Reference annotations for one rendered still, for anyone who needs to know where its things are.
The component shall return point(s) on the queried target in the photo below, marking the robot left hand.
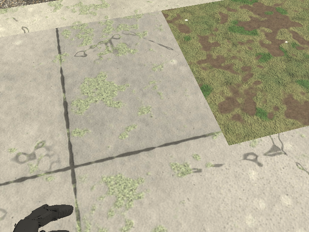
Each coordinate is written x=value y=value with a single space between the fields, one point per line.
x=42 y=216

